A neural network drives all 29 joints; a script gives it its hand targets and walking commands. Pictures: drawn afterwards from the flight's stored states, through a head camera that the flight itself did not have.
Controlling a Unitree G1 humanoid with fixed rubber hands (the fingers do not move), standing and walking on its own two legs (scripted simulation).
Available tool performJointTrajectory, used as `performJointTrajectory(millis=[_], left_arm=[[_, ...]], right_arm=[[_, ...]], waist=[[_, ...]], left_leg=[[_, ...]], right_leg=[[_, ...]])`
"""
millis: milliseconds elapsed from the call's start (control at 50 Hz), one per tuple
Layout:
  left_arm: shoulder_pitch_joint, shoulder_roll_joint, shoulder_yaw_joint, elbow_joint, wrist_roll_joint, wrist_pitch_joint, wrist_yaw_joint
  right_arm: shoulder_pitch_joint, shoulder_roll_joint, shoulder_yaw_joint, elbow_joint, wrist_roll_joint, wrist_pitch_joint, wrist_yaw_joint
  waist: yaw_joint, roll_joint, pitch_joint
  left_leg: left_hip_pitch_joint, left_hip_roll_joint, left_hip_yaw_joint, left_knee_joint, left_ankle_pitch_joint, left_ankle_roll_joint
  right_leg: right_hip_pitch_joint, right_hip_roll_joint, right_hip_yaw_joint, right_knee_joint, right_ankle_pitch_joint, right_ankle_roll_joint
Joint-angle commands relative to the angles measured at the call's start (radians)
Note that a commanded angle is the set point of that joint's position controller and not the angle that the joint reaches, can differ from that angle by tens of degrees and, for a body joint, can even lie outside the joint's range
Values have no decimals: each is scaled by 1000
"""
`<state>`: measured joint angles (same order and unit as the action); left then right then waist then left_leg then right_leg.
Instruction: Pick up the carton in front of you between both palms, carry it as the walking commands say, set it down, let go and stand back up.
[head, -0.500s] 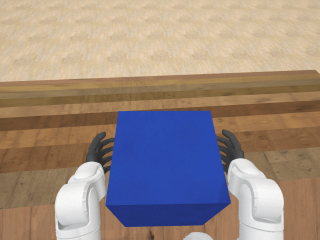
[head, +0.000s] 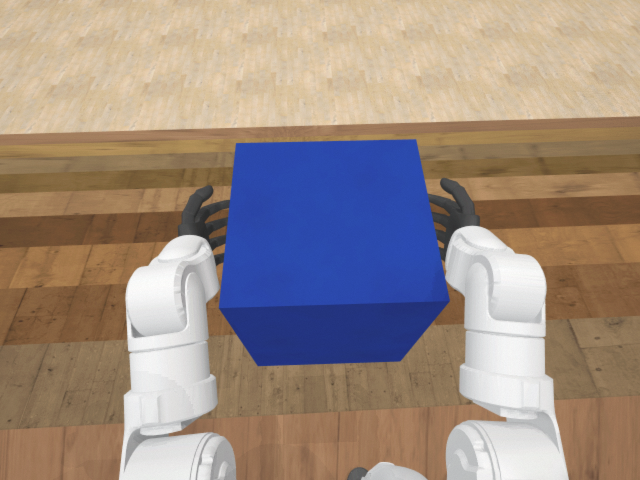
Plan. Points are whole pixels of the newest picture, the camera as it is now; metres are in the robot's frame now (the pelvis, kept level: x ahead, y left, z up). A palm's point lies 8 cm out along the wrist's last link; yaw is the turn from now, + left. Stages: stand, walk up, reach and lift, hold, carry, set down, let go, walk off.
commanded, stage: carry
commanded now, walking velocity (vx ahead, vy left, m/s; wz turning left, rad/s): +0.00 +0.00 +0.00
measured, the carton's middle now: (328, 265) +0.37 +0.00 +0.03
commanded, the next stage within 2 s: none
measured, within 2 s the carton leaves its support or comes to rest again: neither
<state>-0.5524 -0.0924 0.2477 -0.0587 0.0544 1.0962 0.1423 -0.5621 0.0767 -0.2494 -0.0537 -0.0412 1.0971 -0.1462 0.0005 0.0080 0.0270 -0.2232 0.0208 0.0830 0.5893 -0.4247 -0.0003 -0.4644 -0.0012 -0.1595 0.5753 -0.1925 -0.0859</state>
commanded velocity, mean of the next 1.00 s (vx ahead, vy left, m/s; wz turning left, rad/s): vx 0.00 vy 0.00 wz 0.00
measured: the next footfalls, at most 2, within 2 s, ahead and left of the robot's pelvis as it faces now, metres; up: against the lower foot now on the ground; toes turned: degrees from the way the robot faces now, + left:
none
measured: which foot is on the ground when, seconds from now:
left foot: down 0.00-1.00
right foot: down 0.00-1.00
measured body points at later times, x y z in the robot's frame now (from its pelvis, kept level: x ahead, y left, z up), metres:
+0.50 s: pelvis +0.00 +0.03 +0.00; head +0.01 +0.03 +0.45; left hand +0.34 +0.18 +0.10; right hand +0.34 -0.12 +0.11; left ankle -0.10 +0.10 -0.73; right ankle +0.05 -0.08 -0.73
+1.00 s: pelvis -0.04 +0.02 +0.00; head -0.05 +0.01 +0.45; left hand +0.29 +0.18 +0.11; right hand +0.30 -0.13 +0.11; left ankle -0.10 +0.10 -0.73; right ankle +0.05 -0.08 -0.73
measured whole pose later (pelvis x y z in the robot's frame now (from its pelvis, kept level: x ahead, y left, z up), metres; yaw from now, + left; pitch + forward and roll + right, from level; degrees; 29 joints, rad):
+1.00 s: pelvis -0.04 +0.02 +0.00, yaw +1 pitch +2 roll +0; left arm -0.48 -0.09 0.22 -0.02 0.06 1.15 0.14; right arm -0.48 0.09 -0.23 -0.03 -0.06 1.15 -0.14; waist 0.00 0.01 -0.08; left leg -0.19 -0.02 0.08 0.56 -0.40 0.04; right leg -0.41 -0.04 -0.16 0.52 -0.14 -0.05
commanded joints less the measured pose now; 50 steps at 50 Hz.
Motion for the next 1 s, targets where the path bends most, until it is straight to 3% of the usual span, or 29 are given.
performJointTrajectory(millis=[0, 100, 140, 200, 240, 260, 320, 360, 460, 540, 620, 980], left_arm=[[-573, -908, -714, -137, -295, -5, -110], [-525, -877, -758, -212, -301, 10, -113], [-516, -864, -766, -209, -299, 15, -117], [-513, -856, -772, -196, -302, 19, -124], [-508, -850, -768, -179, -300, 22, -125], [-500, -845, -762, -166, -297, 25, -124], [-466, -827, -735, -129, -277, 31, -118], [-472, -826, -722, -118, -269, 34, -114], [-499, -836, -707, -95, -274, 36, -112], [-528, -851, -704, -97, -280, 33, -113], [-545, -852, -702, -92, -283, 34, -112], [-553, -842, -654, -37, -265, 43, -106]], right_arm=[[-544, 936, 714, -109, 293, -2, 115], [-483, 885, 732, -177, 283, 12, 120], [-470, 864, 738, -183, 278, 16, 123], [-470, 849, 746, -189, 278, 20, 128], [-467, 842, 745, -181, 277, 23, 130], [-464, 838, 742, -173, 276, 25, 130], [-441, 822, 725, -138, 273, 32, 129], [-443, 820, 713, -126, 269, 33, 128], [-476, 833, 702, -115, 267, 32, 122], [-508, 848, 701, -114, 268, 31, 119], [-519, 852, 697, -102, 263, 32, 116], [-531, 865, 659, -33, 245, 43, 106]], waist=[[12, -54, -603], [-2, 44, -600], [-6, 48, -574], [-6, 8, -545], [-7, -14, -522], [-6, -8, -513], [-14, 65, -490], [-17, 86, -467], [-6, 42, -468], [-7, 30, -445], [-5, 6, -424], [2, -9, -405]], left_leg=[[42, 40, -30, -43, 412, -9], [185, 103, -60, 28, 870, 17], [167, 109, -64, 41, 900, 16], [97, 91, -65, 10, 721, -5], [97, 83, -66, -61, 620, -10], [125, 87, -68, -72, 664, -7], [221, 138, -87, -27, 1010, 13], [204, 156, -92, -30, 1076, 20], [114, 132, -86, -45, 804, 11], [72, 129, -95, -74, 602, 30], [31, 106, -106, -108, 378, 34], [-29, 89, -116, -133, 216, 51]], right_leg=[[520, -180, 167, 43, 995, -74], [355, -111, 97, 46, 665, -41], [343, -98, 83, 25, 623, -36], [397, -128, 105, 15, 750, -47], [396, -140, 114, 10, 759, -47], [370, -135, 108, 11, 706, -39], [239, -83, 57, 19, 428, 4], [229, -69, 44, 9, 328, 20], [302, -123, 91, 22, 448, 1], [295, -126, 108, -19, 281, 7], [307, -139, 133, -57, 246, 3], [313, -156, 153, -97, 195, 7]])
